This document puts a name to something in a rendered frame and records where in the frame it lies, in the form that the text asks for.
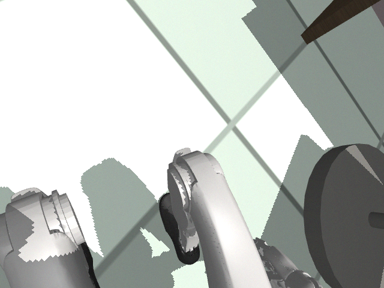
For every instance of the office chair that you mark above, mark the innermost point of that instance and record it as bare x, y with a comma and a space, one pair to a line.
344, 216

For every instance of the right robot arm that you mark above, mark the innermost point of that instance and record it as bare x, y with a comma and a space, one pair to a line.
301, 279

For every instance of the right robot hand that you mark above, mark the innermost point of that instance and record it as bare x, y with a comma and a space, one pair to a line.
278, 264

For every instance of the right robot foot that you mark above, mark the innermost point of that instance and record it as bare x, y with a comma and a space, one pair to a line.
171, 228

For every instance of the left robot foot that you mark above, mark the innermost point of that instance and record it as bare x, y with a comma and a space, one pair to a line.
89, 260

